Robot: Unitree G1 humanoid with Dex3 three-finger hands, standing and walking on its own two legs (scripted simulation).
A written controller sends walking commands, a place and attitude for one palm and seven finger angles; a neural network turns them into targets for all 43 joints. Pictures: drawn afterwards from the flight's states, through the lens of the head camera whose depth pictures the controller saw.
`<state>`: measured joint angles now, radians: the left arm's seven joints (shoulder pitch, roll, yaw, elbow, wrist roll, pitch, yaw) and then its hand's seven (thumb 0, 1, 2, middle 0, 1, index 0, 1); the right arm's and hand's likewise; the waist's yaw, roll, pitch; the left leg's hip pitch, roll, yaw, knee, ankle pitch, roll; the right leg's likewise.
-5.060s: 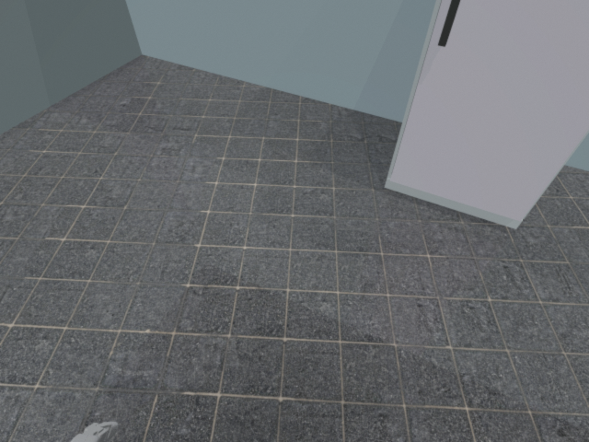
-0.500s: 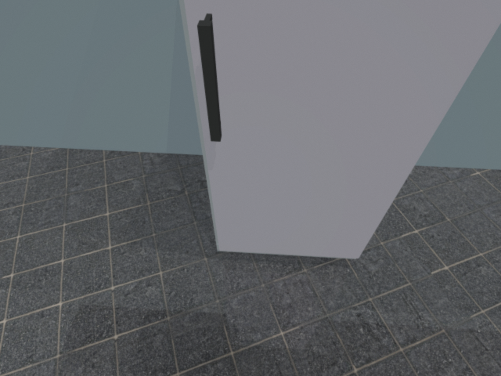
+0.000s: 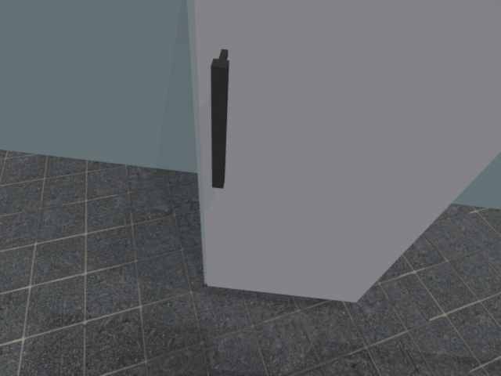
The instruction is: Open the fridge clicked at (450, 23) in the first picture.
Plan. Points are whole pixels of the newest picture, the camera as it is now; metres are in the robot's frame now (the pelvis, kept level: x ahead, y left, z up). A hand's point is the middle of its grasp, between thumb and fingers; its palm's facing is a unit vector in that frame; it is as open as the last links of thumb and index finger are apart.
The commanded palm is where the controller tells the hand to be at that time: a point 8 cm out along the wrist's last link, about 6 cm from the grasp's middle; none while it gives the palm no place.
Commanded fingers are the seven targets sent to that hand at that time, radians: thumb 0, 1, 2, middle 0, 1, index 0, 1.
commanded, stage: come to a stop and stand still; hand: left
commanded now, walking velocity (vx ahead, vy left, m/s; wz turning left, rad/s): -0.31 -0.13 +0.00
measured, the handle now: (220, 127) +0.50 +0.10 +0.12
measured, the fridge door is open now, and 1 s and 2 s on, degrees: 0 0 0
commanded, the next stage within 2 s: look again from close up in 1.44 s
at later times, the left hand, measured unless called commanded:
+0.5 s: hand out of the picture +0.08 +0.13 -0.15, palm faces +0.01 -0.96 -0.28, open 7.4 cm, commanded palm none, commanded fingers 0.00 0.90 0.90 -0.20 -0.30 -0.20 -0.30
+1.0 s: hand out of the picture -0.04 +0.16 -0.17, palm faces +0.06 -0.98 -0.20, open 7.4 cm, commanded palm none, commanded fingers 0.00 0.90 0.90 -0.20 -0.30 -0.20 -0.30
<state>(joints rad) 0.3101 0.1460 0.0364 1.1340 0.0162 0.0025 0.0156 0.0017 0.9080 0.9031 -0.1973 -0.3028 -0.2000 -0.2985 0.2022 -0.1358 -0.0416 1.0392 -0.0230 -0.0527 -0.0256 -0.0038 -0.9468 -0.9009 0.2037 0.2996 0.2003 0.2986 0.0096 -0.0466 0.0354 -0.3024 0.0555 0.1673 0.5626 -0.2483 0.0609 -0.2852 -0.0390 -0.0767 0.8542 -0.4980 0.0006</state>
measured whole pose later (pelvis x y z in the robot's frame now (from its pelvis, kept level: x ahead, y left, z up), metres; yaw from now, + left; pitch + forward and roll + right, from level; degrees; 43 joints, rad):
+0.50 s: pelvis +0.01 -0.06 +0.00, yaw -1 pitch -1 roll +2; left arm 0.17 0.15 0.03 1.00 0.02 0.02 0.03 0.00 0.91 0.90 -0.20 -0.30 -0.20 -0.30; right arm 0.19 -0.21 -0.08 1.04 -0.01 0.07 -0.01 0.00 -0.92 -0.90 0.20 0.30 0.20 0.30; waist -0.01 0.06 0.08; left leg -0.40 0.02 0.04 0.98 -0.46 -0.03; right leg -0.28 -0.05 -0.07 0.55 -0.24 -0.02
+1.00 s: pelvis -0.02 -0.02 +0.01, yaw +0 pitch -2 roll +1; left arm 0.29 0.18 0.02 1.14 0.02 0.03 0.02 0.00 0.91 0.90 -0.20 -0.30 -0.20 -0.30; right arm 0.27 -0.15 -0.02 1.10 -0.01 0.01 -0.02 0.01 -0.93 -0.90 0.20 0.30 0.20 0.30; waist 0.03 -0.03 0.03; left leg -0.12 0.01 0.06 0.43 -0.28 0.00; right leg -0.25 -0.07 -0.04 0.43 -0.14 0.04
